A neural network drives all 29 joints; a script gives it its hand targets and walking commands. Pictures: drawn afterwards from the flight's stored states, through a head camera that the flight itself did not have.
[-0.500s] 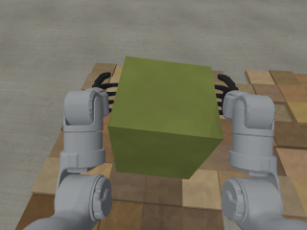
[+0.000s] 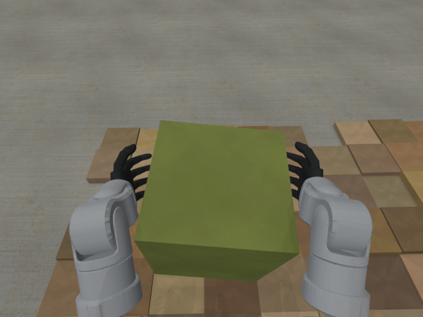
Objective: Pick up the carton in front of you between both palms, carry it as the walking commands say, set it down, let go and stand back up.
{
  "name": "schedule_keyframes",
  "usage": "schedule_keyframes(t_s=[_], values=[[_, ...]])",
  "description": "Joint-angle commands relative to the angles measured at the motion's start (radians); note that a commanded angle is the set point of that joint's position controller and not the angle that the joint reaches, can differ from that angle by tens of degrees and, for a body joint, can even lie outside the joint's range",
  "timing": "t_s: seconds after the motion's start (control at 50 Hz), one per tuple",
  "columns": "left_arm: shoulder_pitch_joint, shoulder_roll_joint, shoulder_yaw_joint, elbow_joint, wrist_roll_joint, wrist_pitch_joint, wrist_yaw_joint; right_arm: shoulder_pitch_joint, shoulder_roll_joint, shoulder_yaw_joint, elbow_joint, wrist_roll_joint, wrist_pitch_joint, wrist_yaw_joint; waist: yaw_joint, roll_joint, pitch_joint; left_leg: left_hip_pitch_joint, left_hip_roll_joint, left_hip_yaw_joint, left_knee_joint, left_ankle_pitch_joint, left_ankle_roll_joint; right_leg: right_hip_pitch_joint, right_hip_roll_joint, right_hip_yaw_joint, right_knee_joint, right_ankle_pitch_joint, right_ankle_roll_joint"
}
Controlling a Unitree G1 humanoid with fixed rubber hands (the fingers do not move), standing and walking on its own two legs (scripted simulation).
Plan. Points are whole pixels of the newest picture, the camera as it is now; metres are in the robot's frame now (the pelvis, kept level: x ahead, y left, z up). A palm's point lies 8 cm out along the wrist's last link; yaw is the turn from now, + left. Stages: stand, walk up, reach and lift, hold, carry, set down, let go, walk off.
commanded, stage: carry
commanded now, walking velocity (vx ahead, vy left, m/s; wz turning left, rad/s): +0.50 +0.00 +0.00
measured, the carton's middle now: (213, 209) +0.32 +0.00 +0.04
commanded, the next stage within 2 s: none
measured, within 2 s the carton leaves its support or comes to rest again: neither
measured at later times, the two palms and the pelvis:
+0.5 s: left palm (150, 85) +0.66 +0.14 +0.10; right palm (261, 74) +0.68 -0.16 +0.10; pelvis +0.31 -0.03 +0.00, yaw +1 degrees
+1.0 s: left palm (157, 30) +1.03 +0.15 +0.08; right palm (239, 27) +1.02 -0.14 +0.08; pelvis +0.66 +0.02 -0.03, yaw +1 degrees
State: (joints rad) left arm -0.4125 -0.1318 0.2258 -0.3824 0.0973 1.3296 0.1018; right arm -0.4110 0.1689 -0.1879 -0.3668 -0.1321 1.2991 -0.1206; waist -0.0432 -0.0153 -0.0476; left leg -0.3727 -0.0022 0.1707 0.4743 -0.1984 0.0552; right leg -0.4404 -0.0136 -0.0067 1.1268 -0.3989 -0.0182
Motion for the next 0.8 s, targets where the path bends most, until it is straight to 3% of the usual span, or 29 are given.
schedule_keyframes(t_s=[0.0,0.04,0.08,0.1,0.14,0.18,0.2,0.22,0.24,0.26,0.28,0.3,0.34,0.38,0.44,0.5,0.56,0.58,0.6,0.62,0.64,0.66,0.68,0.7,0.72,0.74,0.78], values=[[-0.571,-0.812,-0.727,0.008,-0.381,-0.007,-0.241,-0.622,0.831,0.788,-0.049,0.487,0.014,0.252,0.004,0.073,-0.410,0.523,0.291,-0.360,-0.144,0.204,0.126,-0.246,-0.051,0.022,-0.147,-0.010,-0.003],[-0.572,-0.794,-0.735,0.058,-0.359,-0.017,-0.232,-0.626,0.814,0.791,0.017,0.500,0.009,0.266,0.005,0.133,-0.357,0.407,0.266,-0.278,-0.187,0.110,0.125,-0.169,-0.057,-0.006,-0.329,0.031,0.004],[-0.604,-0.766,-0.728,0.113,-0.346,-0.025,-0.226,-0.644,0.791,0.781,0.097,0.503,0.000,0.275,0.005,0.166,-0.310,0.264,0.224,-0.169,-0.200,0.080,0.095,-0.011,-0.015,-0.096,-0.500,0.110,0.009],[-0.621,-0.755,-0.724,0.148,-0.343,-0.029,-0.223,-0.655,0.781,0.773,0.141,0.502,-0.004,0.276,0.010,0.179,-0.300,0.230,0.223,-0.155,-0.193,0.074,0.081,0.035,-0.005,-0.131,-0.522,0.182,0.008],[-0.652,-0.747,-0.702,0.237,-0.345,-0.037,-0.223,-0.700,0.771,0.744,0.232,0.499,-0.012,0.275,0.046,0.149,-0.290,0.149,0.204,-0.107,-0.126,0.029,0.049,0.174,0.001,-0.172,-0.571,0.295,0.002],[-0.682,-0.751,-0.656,0.360,-0.350,-0.049,-0.226,-0.730,0.774,0.696,0.338,0.487,-0.022,0.269,0.097,0.065,-0.310,0.066,0.138,-0.019,0.106,0.137,0.010,0.364,0.040,-0.227,-0.602,0.229,-0.019],[-0.663,-0.752,-0.622,0.441,-0.350,-0.057,-0.229,-0.754,0.766,0.660,0.395,0.475,-0.026,0.266,0.138,-0.034,-0.337,-0.054,0.085,0.003,0.342,0.067,-0.022,0.502,-0.049,-0.064,-0.643,0.119,-0.050],[-0.698,-0.737,-0.590,0.497,-0.343,-0.074,-0.229,-0.773,0.785,0.627,0.456,0.473,-0.030,0.265,0.115,-0.274,-0.330,-0.313,-0.041,-0.028,0.624,-0.270,-0.070,0.600,-0.307,0.480,-0.818,0.051,-0.179],[-0.752,-0.780,-0.583,0.529,-0.363,-0.090,-0.234,-0.802,0.812,0.605,0.493,0.469,-0.040,0.263,0.123,-0.259,-0.342,-0.421,-0.004,-0.142,0.769,-0.348,-0.038,0.607,-0.393,0.605,-0.836,0.012,-0.261],[-0.801,-0.835,-0.586,0.528,-0.390,-0.109,-0.240,-0.831,0.849,0.583,0.519,0.469,-0.054,0.263,0.120,-0.175,-0.323,-0.447,0.032,-0.179,0.827,-0.329,-0.020,0.557,-0.379,0.567,-0.821,0.070,-0.273],[-0.878,-0.892,-0.605,0.501,-0.427,-0.129,-0.246,-0.862,0.892,0.568,0.537,0.472,-0.072,0.261,0.112,-0.080,-0.320,-0.439,0.063,-0.202,0.808,-0.269,-0.013,0.508,-0.357,0.479,-0.804,0.153,-0.260],[-0.959,-0.950,-0.625,0.477,-0.465,-0.147,-0.253,-0.897,0.933,0.555,0.539,0.476,-0.090,0.256,0.097,-0.052,-0.333,-0.415,0.076,-0.197,0.766,-0.241,-0.011,0.477,-0.340,0.410,-0.797,0.200,-0.225],[-1.056,-1.017,-0.647,0.433,-0.510,-0.176,-0.255,-0.955,0.983,0.542,0.509,0.476,-0.117,0.239,0.080,-0.072,-0.349,-0.337,0.083,-0.187,0.622,-0.179,-0.024,0.411,-0.296,0.263,-0.819,0.238,-0.185],[-1.075,-1.046,-0.637,0.431,-0.528,-0.195,-0.248,-0.976,0.992,0.538,0.497,0.469,-0.137,0.220,0.086,-0.105,-0.365,-0.308,0.071,-0.150,0.494,-0.127,-0.035,0.426,-0.270,0.169,-0.821,0.330,-0.186],[-1.042,-1.044,-0.623,0.450,-0.526,-0.216,-0.236,-0.948,0.989,0.534,0.510,0.456,-0.160,0.203,0.096,-0.105,-0.381,-0.316,0.078,-0.137,0.331,0.025,-0.036,0.504,-0.246,0.097,-0.797,0.440,-0.180],[-1.037,-1.026,-0.628,0.442,-0.513,-0.224,-0.220,-0.963,0.977,0.541,0.502,0.463,-0.169,0.199,0.107,-0.101,-0.363,-0.235,0.033,-0.076,0.135,0.181,-0.027,0.534,-0.192,-0.015,-0.734,0.604,-0.129],[-1.042,-0.988,-0.632,0.412,-0.501,-0.216,-0.197,-1.015,0.951,0.561,0.458,0.491,-0.160,0.200,0.117,-0.117,-0.368,-0.131,0.002,-0.045,-0.031,0.338,0.000,0.576,-0.159,-0.068,-0.631,0.712,-0.091],[-1.035,-0.975,-0.632,0.409,-0.497,-0.208,-0.190,-1.011,0.940,0.559,0.455,0.496,-0.153,0.201,0.100,-0.116,-0.392,-0.045,-0.018,-0.017,-0.071,0.363,0.011,0.570,-0.147,-0.093,-0.546,0.775,-0.076],[-1.026,-0.966,-0.632,0.410,-0.494,-0.197,-0.185,-0.987,0.926,0.551,0.463,0.493,-0.145,0.201,0.052,-0.077,-0.441,0.139,-0.041,0.021,-0.122,0.408,0.014,0.512,-0.117,-0.140,-0.394,0.798,-0.048],[-1.019,-0.954,-0.635,0.410,-0.489,-0.186,-0.183,-0.967,0.906,0.539,0.466,0.487,-0.135,0.205,0.006,-0.015,-0.470,0.325,0.000,0.005,-0.109,0.441,-0.001,0.382,-0.090,-0.158,-0.227,0.656,-0.022],[-0.999,-0.945,-0.632,0.417,-0.480,-0.174,-0.183,-0.949,0.880,0.521,0.476,0.487,-0.121,0.210,0.005,0.093,-0.498,0.526,0.157,-0.146,0.018,0.688,-0.024,0.157,-0.058,-0.133,-0.065,0.188,-0.005],[-1.022,-0.966,-0.616,0.423,-0.480,-0.151,-0.182,-0.973,0.837,0.512,0.494,0.459,-0.117,0.207,-0.013,0.322,-0.639,0.895,0.384,-0.559,0.070,0.722,0.193,-0.215,0.063,-0.049,0.174,-0.159,0.028],[-1.021,-0.942,-0.613,0.409,-0.471,-0.138,-0.180,-0.936,0.864,0.509,0.497,0.474,-0.110,0.212,-0.045,0.305,-0.658,0.869,0.395,-0.644,0.017,0.456,0.252,-0.313,0.049,-0.002,0.307,-0.170,0.004],[-1.053,-0.966,-0.624,0.389,-0.471,-0.131,-0.178,-0.957,0.888,0.522,0.453,0.487,-0.107,0.217,-0.048,0.243,-0.587,0.803,0.346,-0.594,0.001,0.381,0.228,-0.383,0.020,0.010,0.309,-0.133,-0.009],[-1.061,-0.982,-0.621,0.376,-0.467,-0.127,-0.176,-1.009,0.918,0.532,0.400,0.506,-0.102,0.222,-0.040,0.141,-0.547,0.740,0.330,-0.547,-0.004,0.398,0.199,-0.401,-0.005,0.014,0.278,-0.092,-0.011],[-1.045,-0.993,-0.619,0.377,-0.456,-0.125,-0.173,-1.037,0.946,0.551,0.365,0.520,-0.099,0.227,-0.033,0.100,-0.507,0.677,0.318,-0.505,-0.021,0.447,0.181,-0.403,-0.026,0.015,0.221,-0.047,-0.011],[-1.017,-1.004,-0.632,0.346,-0.441,-0.128,-0.165,-1.074,0.986,0.585,0.306,0.549,-0.099,0.235,-0.021,0.106,-0.501,0.622,0.299,-0.445,-0.043,0.432,0.163,-0.379,-0.039,0.006,0.158,-0.016,-0.006]])
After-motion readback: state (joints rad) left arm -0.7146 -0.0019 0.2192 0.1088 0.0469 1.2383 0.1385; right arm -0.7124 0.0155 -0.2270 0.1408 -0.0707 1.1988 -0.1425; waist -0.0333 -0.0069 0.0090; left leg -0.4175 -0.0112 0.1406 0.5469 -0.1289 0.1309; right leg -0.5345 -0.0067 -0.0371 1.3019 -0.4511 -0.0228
